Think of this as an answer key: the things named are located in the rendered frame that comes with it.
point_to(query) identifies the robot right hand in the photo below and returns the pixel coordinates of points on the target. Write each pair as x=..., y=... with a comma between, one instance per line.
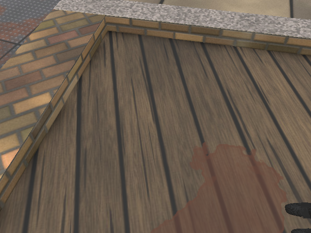
x=299, y=209

